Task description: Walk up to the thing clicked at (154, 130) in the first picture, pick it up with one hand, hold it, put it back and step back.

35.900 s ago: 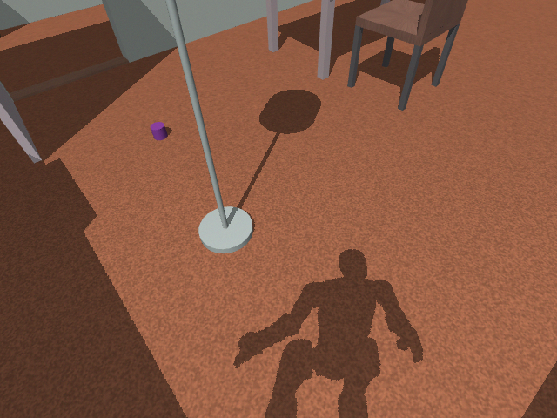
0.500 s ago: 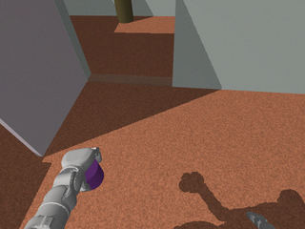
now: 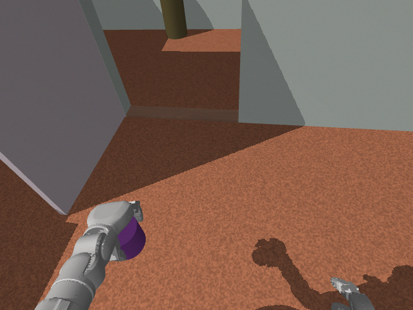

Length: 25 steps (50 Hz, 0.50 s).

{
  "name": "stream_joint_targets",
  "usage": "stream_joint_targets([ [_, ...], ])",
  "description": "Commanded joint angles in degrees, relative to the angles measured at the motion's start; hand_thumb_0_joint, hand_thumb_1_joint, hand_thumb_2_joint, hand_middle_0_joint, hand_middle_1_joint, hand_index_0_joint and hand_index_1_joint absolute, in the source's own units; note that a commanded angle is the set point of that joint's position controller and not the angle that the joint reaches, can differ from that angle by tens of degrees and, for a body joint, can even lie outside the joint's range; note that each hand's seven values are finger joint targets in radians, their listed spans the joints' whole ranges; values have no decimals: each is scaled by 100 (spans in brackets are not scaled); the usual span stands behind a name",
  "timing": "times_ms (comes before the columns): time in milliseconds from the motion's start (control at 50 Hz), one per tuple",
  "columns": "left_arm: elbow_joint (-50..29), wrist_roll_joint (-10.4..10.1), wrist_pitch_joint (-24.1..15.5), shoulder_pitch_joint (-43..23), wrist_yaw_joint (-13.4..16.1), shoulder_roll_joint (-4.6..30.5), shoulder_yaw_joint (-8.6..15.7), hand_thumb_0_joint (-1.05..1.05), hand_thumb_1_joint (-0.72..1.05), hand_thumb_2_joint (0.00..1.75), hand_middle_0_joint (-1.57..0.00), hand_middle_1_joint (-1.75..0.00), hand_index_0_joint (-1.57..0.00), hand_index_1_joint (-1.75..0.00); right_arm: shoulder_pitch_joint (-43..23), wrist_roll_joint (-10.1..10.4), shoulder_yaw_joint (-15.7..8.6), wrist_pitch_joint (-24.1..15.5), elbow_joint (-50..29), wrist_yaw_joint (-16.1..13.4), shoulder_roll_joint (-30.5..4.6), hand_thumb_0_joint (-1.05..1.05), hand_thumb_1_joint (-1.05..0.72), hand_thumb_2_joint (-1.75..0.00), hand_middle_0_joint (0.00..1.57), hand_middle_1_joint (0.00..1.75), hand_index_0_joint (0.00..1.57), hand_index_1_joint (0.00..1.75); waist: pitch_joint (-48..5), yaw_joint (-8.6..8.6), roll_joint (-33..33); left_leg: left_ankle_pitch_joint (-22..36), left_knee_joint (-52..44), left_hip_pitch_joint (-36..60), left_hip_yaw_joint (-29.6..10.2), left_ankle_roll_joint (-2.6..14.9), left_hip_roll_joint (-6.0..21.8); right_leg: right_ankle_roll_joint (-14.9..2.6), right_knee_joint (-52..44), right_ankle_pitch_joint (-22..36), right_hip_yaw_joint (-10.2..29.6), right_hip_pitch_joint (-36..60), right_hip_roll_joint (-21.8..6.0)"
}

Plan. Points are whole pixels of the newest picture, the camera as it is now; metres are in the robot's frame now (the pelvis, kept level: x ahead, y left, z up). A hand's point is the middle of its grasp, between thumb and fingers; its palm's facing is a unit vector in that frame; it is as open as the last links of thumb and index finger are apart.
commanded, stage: hold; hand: left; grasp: from above
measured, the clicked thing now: (123, 235) +0.31 +0.23 -0.08
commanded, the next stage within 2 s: crouch in 0.98 s
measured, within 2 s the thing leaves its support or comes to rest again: neither
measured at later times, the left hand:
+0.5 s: hand (116, 234) +0.29 +0.22 -0.03, palm faces -0.45 -0.07 -0.89, open 10.6 cm
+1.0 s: hand (116, 238) +0.28 +0.22 -0.03, palm faces -0.47 -0.07 -0.88, open 10.6 cm
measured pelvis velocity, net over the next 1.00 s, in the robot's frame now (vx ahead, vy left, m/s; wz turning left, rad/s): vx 0.00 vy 0.00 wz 0.00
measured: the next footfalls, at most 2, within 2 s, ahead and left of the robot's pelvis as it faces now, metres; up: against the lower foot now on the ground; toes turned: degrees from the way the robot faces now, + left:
none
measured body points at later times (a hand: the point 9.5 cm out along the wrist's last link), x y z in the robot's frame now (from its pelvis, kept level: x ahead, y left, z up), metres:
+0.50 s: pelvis +0.00 +0.00 +0.01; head +0.01 -0.02 +0.46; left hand +0.31 +0.22 +0.02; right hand +0.15 -0.25 -0.11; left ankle +0.02 +0.12 -0.73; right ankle +0.01 -0.14 -0.73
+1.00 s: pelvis +0.00 +0.00 +0.01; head +0.01 -0.02 +0.46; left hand +0.30 +0.22 +0.02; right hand +0.15 -0.25 -0.10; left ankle +0.02 +0.12 -0.73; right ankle +0.01 -0.14 -0.73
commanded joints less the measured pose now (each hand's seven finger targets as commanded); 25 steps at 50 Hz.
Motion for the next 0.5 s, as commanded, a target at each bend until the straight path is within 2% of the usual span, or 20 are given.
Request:
stream_joint_targets([
  [0, -1229, -25, 16, -1885, 246, 1209, 617, 0, 50, 103, -83, -101, -86, -98, -414, 7, -248, -239, -781, -47, -773, 0, -90, -90, 20, 30, 20, 30, -1393, 10, -101, 936, -492, 948, 51, 90, -222, -167, -597, 851, -156, 315, 231],
  [20, -1156, -16, 22, -1754, 243, 1209, 643, 0, 48, 103, -83, -99, -85, -97, -419, 4, -249, -240, -760, -48, -779, 0, -90, -90, 20, 30, 20, 30, -1346, 19, -147, 960, -505, 945, 40, 87, -215, -168, -603, 857, -168, 317, 233],
  [60, -1458, -44, -10, -2049, 230, 1245, 615, 0, 49, 103, -82, -101, -85, -98, -455, 2, -237, -244, -784, -57, -762, 0, -90, -90, 20, 30, 20, 30, -1443, -7, -47, 944, -526, 1032, 31, 86, -203, -168, -614, 856, -164, 332, 234],
  [80, -1299, -30, 1, -1850, 227, 1231, 620, 0, 48, 106, -84, -100, -86, -98, -472, 9, -232, -245, -779, -61, -766, 0, -90, -90, 20, 30, 20, 30, -1353, 26, -91, 912, -563, 1029, 25, 80, -196, -177, -632, 803, -184, 337, 244],
  [140, -1382, 6, 7, -1844, 240, 1273, 687, 0, 46, 104, -81, -101, -84, -98, -476, 14, -234, -237, -767, -66, -759, 0, -90, -90, 20, 30, 20, 30, -1411, 55, -84, 1067, -570, 1085, 36, 81, -211, -170, -654, 950, -173, 416, 236],
  [160, -1493, -6, 9, -1943, 226, 1211, 605, 0, 46, 103, -82, -100, -84, -97, -476, 15, -223, -242, -772, -71, -746, 0, -90, -90, 20, 30, 20, 30, -1443, 7, -100, 1089, -563, 1110, 35, 88, -209, -166, -652, 996, -160, 410, 230],
  [180, -1435, -28, 20, -1847, 214, 1224, 636, 0, 47, 104, -83, -100, -85, -97, -496, 20, -223, -240, -782, -71, -747, 0, -90, -90, 20, 30, 20, 30, -1378, 53, -138, 1098, -571, 1096, 48, 93, -215, -158, -685, 993, -170, 453, 228],
  [240, -1562, -20, 20, -1947, 153, 1251, 622, 0, 45, 104, -80, -101, -83, -99, -519, 29, -219, -233, -777, -82, -732, 0, -90, -90, 20, 30, 20, 30, -1479, 16, -105, 1183, -578, 1190, 79, 111, -231, -137, -712, 1117, -145, 507, 208],
  [280, -1582, -31, 35, -1871, 136, 1240, 634, 0, 45, 104, -81, -99, -83, -97, -550, 32, -200, -222, -766, -88, -709, 0, -90, -90, 20, 30, 20, 30, -1435, 90, -81, 1223, -605, 1171, 58, 97, -224, -149, -723, 1113, -172, 533, 222],
  [320, -1563, -39, 61, -1684, 93, 1175, 595, 0, 46, 103, -81, -99, -84, -96, -591, 49, -204, -208, -810, -91, -710, 0, -90, -90, 20, 30, 20, 30, -1401, 95, -133, 1254, -636, 1202, 70, 102, -228, -150, -744, 1159, -175, 564, 217],
  [340, -1650, -41, 49, -1819, 74, 1277, 648, 0, 47, 104, -82, -99, -84, -97, -576, 52, -207, -206, -808, -95, -739, 0, -90, -90, 20, 30, 20, 30, -1410, 61, -81, 1222, -654, 1228, 72, 103, -220, -153, -755, 1131, -166, 556, 222],
  [400, -1614, -64, 59, -1587, -13, 1119, 525, 0, 45, 104, -82, -97, -84, -96, -589, 61, -214, -188, -825, -101, -733, 0, -90, -90, 20, 30, 20, 30, -1389, 61, -146, 1423, -694, 1308, 50, 101, -186, -173, -731, 1282, -207, 588, 253],
  [440, -1488, -89, 59, -1513, -20, 1178, 602, 0, 44, 103, -80, -98, -83, -96, -589, 57, -197, -176, -838, -104, -736, 0, -90, -90, 20, 30, 20, 30, -1205, 86, -180, 1319, -735, 1200, 37, 98, -181, -177, -777, 1179, -220, 602, 247],
  [480, -1558, -31, 29, -1648, -16, 1267, 657, 0, 43, 105, -81, -98, -82, -96, -584, 54, -200, -160, -852, -103, -715, 0, -90, -90, 20, 30, 20, 30, -1265, 82, -100, 1287, -728, 1233, 58, 106, -207, -175, -798, 1158, -203, 585, 227],
])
